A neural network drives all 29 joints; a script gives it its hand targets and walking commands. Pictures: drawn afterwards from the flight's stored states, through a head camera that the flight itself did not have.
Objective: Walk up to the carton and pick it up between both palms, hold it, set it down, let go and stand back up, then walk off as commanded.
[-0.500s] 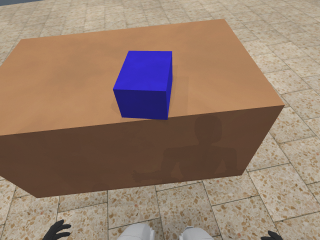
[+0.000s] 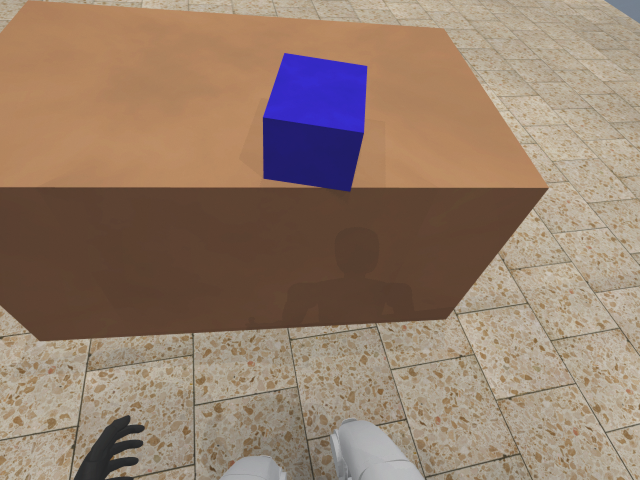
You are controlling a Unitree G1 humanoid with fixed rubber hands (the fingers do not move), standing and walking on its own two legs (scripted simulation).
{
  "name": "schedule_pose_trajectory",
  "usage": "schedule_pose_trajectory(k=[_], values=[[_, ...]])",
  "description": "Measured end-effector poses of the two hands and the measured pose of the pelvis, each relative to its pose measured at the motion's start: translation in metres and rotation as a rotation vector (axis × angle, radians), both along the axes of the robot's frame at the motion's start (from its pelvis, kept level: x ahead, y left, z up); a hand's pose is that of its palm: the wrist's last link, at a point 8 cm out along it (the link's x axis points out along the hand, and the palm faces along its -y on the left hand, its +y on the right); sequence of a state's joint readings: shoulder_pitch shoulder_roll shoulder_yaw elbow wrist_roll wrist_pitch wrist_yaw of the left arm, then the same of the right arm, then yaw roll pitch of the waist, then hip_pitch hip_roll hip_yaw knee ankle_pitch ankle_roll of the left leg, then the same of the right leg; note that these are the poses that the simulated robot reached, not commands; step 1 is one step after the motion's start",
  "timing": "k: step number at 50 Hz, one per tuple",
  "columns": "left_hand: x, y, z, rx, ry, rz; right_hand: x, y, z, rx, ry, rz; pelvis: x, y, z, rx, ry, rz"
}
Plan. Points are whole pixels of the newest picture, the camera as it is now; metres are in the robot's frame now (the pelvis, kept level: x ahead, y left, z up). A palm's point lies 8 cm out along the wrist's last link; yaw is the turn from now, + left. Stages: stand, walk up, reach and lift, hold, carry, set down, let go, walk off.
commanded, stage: walk off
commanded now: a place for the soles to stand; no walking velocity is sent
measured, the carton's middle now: (316, 120) +0.77 +0.02 -0.01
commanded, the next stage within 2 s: stand in 1.80 s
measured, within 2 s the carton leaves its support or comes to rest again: neither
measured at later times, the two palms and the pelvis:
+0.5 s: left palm out of the picture +0.02 +0.25 -0.11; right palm out of the picture +0.03 -0.35 -0.08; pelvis -0.08 -0.05 -0.01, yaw -1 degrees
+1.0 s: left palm out of the picture -0.02 +0.27 -0.09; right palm out of the picture -0.10 -0.33 -0.10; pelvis -0.17 -0.02 -0.01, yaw +0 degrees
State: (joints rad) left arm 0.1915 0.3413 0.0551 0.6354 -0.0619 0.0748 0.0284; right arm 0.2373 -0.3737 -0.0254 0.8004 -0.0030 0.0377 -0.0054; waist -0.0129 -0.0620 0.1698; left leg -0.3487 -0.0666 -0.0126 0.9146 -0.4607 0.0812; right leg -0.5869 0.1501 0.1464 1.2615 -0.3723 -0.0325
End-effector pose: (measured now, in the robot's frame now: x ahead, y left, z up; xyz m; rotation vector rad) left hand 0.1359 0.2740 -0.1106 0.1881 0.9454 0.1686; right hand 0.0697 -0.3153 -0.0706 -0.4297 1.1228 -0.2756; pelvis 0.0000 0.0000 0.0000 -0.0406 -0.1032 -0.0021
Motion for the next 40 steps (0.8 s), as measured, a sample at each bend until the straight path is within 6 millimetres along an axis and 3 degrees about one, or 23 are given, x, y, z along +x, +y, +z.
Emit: schedule_pose_trajectory(k=[8,16,22,29,35,40], values=[[-0.041,0.005,-0.018,-0.013,0.071,0.005,0.002,0.006,0.024,-0.046,-0.088,0.063,-0.024,0.003,0.0,-0.005,0.037,-0.001],[-0.066,-0.006,-0.014,0.008,0.046,0.006,-0.014,-0.005,0.022,-0.034,-0.15,0.077,-0.051,-0.011,-0.003,0.013,0.008,0.0],[-0.096,-0.019,-0.005,0.054,0.056,0.009,-0.031,-0.024,0.007,0.012,-0.173,0.07,-0.069,-0.033,-0.008,0.042,-0.016,-0.004],[-0.143,-0.029,0.02,0.144,0.101,0.035,-0.062,-0.041,-0.031,0.109,-0.102,0.051,-0.093,-0.058,-0.008,0.068,-0.03,0.007],[-0.144,-0.024,0.049,0.204,0.069,0.026,-0.101,-0.038,-0.051,0.162,0.004,0.03,-0.113,-0.059,0.0,0.063,0.008,0.009],[-0.139,-0.019,0.049,0.201,0.025,0.01,-0.126,-0.031,-0.057,0.16,0.049,0.019,-0.13,-0.052,-0.002,0.052,0.026,0.009]])
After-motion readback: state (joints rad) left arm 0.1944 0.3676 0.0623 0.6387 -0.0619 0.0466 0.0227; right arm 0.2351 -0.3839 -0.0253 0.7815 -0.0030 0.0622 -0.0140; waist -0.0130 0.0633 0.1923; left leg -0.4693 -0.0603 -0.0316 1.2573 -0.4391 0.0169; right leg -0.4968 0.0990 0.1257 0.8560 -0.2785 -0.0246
